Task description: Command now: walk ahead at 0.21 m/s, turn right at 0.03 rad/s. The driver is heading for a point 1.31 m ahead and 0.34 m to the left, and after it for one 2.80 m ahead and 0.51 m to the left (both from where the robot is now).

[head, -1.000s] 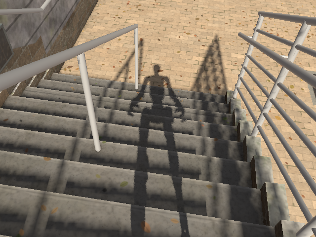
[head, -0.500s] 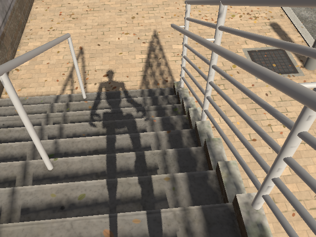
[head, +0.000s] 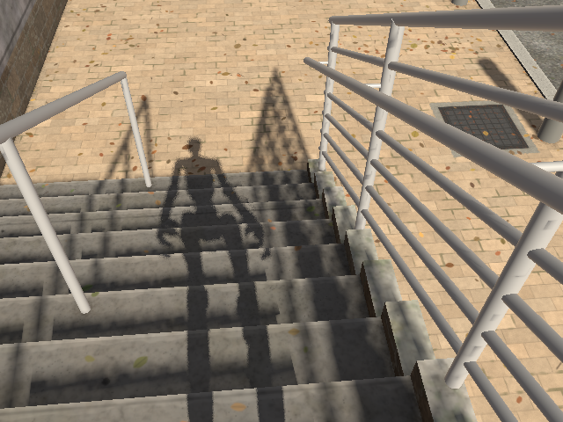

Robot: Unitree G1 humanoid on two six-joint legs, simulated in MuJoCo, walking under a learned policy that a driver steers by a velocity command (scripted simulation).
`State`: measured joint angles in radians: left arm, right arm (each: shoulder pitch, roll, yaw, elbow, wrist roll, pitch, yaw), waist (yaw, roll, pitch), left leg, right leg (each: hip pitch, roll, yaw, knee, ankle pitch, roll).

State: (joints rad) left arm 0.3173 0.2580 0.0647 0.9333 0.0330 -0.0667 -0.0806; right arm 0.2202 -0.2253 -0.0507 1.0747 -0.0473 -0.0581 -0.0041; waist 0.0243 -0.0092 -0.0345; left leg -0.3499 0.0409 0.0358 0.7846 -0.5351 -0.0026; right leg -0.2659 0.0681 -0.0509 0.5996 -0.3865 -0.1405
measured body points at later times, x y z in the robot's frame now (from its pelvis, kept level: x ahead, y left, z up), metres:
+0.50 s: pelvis +0.16 +0.08 -0.08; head +0.16 +0.08 +0.37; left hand +0.30 +0.29 -0.21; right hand +0.10 -0.12 -0.23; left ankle +0.01 +0.17 -0.73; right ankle +0.30 -0.04 -0.77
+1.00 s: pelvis +0.44 +0.13 -0.26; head +0.44 +0.14 +0.19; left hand +0.32 +0.31 -0.41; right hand +0.61 -0.09 -0.37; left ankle +0.57 +0.25 -0.98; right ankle +0.28 -0.01 -0.89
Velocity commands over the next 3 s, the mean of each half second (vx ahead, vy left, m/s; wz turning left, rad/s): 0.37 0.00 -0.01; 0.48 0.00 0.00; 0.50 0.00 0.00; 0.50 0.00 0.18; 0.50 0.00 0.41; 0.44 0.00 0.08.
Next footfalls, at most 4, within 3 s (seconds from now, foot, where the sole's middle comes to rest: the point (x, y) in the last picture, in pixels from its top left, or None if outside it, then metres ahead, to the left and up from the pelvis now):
0.24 left None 0.05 0.17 -0.76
0.58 right None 0.32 -0.01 -0.93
1.04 left None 0.59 0.25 -1.09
1.60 right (271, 358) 0.93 0.07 -1.26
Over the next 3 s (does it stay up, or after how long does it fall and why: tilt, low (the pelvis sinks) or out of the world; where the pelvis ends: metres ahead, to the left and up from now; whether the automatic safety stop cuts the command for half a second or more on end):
stays up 1.62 0.36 -0.90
